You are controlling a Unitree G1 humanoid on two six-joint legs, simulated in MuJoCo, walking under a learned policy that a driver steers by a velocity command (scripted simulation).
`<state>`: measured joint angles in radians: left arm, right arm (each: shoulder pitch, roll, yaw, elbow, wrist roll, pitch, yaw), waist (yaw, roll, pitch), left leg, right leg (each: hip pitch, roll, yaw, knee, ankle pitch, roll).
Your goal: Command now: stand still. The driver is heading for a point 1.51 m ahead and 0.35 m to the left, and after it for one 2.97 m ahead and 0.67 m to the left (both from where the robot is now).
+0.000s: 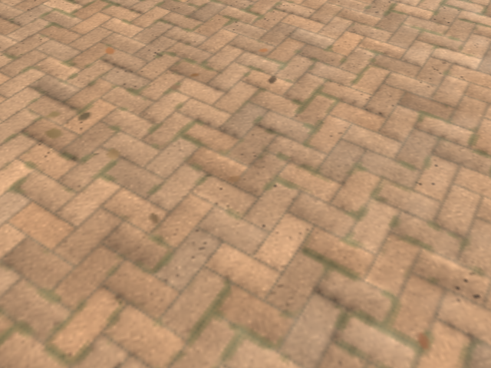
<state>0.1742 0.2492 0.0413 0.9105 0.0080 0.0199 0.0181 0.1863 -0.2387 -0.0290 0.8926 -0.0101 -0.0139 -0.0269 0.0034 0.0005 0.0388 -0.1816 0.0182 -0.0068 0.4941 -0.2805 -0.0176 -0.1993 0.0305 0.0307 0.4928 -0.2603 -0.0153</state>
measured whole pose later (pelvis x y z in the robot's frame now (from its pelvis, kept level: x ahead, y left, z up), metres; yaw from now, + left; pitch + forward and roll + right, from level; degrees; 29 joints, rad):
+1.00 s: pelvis +0.02 +0.01 +0.00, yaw +1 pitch +0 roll +0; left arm 0.28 0.21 0.03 1.11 -0.02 -0.03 0.03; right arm 0.31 -0.21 -0.02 1.08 0.02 -0.04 -0.04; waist 0.00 0.00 -0.01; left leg -0.23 -0.01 -0.02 0.58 -0.43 0.04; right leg -0.24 0.02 0.03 0.58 -0.41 -0.04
